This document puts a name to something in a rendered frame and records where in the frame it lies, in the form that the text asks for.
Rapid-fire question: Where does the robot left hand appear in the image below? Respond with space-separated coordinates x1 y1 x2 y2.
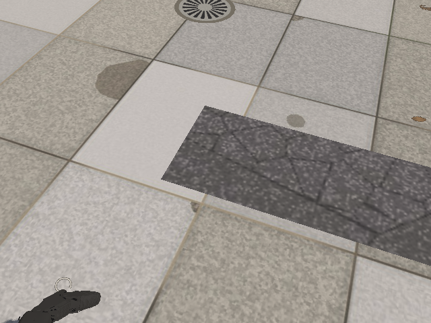
18 289 101 323

